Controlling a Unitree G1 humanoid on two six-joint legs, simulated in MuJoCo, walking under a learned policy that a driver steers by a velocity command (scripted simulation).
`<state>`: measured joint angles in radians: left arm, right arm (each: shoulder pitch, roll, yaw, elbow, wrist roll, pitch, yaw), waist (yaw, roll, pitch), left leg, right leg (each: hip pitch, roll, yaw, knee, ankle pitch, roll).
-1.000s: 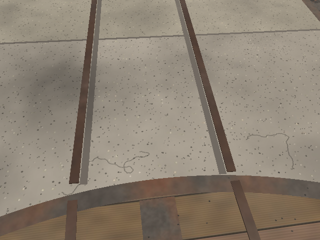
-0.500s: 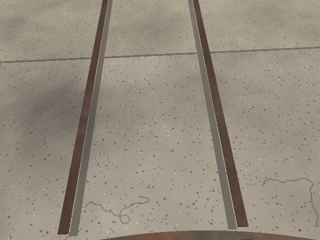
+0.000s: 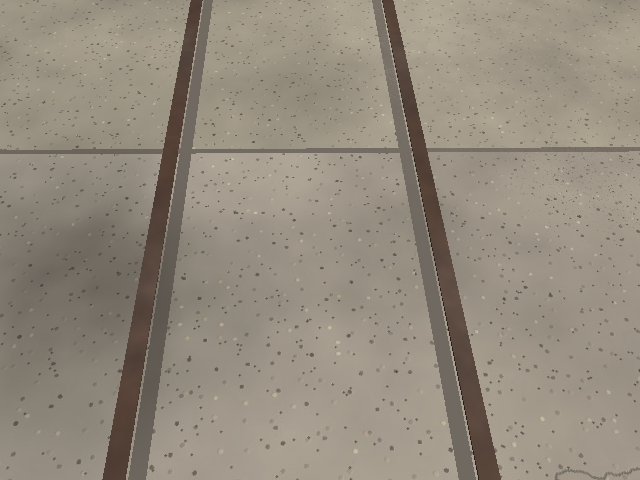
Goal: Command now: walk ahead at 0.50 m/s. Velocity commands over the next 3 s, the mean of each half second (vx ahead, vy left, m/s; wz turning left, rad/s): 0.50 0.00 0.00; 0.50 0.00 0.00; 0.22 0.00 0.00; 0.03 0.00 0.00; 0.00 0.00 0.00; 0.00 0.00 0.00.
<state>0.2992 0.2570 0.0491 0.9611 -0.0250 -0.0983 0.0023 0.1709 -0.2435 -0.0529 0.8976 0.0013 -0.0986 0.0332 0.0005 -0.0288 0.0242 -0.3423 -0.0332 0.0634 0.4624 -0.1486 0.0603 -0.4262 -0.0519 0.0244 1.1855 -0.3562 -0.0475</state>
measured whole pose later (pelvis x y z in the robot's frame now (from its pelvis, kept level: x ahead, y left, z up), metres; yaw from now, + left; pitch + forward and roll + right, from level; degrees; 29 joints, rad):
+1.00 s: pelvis +0.55 -0.02 -0.01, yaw +0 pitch +2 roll -1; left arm 0.40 0.26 0.07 1.02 -0.01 -0.05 0.01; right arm 0.00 -0.23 -0.05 0.86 0.01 -0.10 0.04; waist 0.05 0.00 0.02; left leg -0.50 0.03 0.04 0.52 -0.06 0.06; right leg 0.05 -0.01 -0.05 0.41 -0.45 0.00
